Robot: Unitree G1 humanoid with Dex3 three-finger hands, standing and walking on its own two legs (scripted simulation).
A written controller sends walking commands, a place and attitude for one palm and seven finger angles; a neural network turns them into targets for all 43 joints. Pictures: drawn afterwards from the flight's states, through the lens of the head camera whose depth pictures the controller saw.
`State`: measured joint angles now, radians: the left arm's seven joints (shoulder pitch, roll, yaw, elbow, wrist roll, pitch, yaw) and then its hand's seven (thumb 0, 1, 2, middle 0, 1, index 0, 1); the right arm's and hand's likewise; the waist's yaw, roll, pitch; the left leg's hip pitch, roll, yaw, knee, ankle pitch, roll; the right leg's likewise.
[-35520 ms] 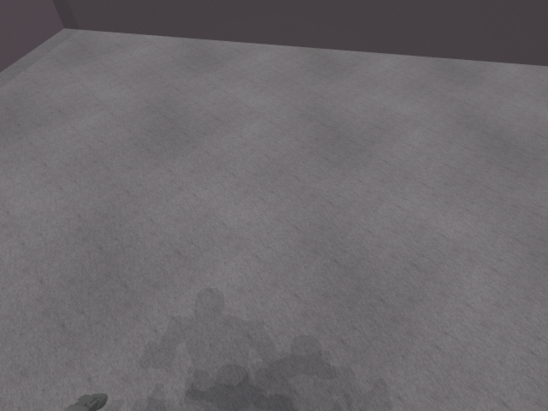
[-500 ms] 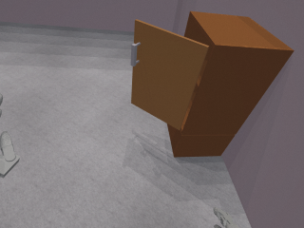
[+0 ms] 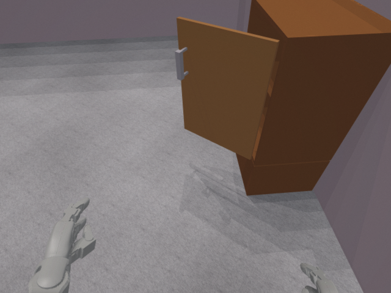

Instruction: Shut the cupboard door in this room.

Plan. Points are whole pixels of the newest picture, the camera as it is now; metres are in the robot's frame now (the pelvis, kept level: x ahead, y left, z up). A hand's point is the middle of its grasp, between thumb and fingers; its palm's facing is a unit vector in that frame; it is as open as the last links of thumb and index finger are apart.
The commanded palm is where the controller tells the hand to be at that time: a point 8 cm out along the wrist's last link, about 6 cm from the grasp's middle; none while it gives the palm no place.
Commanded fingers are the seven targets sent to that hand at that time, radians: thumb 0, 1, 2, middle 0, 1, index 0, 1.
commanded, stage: let the arm hang, fingers relaxed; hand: left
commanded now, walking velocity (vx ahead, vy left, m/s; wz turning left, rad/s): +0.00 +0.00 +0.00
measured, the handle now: (182, 63) +1.00 +0.08 -0.02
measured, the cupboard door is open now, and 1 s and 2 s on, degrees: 50 50 50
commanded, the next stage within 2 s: look to check the result in 0.96 s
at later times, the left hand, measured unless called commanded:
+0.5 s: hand out of the picture +0.00 +0.17 -0.15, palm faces +0.03 -0.97 -0.22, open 7.3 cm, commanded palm none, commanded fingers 0.00 0.90 0.90 -0.20 -0.30 -0.20 -0.30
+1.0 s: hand out of the picture +0.00 +0.15 -0.16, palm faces +0.05 -0.99 -0.16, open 7.4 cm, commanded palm none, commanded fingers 0.00 0.90 0.90 -0.20 -0.30 -0.20 -0.30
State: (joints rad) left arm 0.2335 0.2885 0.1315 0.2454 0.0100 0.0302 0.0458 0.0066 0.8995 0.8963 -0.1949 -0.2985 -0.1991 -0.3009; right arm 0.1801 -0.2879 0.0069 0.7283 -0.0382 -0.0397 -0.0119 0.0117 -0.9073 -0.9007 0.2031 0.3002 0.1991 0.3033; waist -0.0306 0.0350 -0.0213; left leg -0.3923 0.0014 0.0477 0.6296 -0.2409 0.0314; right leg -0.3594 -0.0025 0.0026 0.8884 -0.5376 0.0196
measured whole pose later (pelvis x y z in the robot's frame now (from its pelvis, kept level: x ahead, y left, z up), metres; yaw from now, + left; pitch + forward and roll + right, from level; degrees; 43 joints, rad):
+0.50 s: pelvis +0.02 -0.02 +0.02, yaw +1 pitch -1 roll +0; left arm 0.31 0.19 0.01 1.13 0.00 0.01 0.03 0.00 0.92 0.89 -0.20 -0.30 -0.20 -0.30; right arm 0.32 -0.16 0.00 1.13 -0.01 0.02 -0.03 0.01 -0.91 -0.90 0.20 0.30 0.20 0.30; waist -0.01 0.01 0.03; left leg -0.23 0.03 0.01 0.41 -0.16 -0.02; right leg -0.13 0.03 -0.02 0.40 -0.25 -0.03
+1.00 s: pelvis +0.02 -0.01 +0.02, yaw +0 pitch -2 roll +0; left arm 0.32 0.12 0.00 1.15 0.01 0.00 0.03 0.01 0.90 0.90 -0.20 -0.30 -0.20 -0.30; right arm 0.30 -0.12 0.00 1.14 -0.01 0.00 -0.04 0.01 -0.91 -0.90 0.20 0.30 0.20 0.30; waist 0.00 -0.01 0.01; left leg -0.20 0.01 0.03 0.40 -0.16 0.00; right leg -0.12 0.01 0.00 0.41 -0.26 -0.01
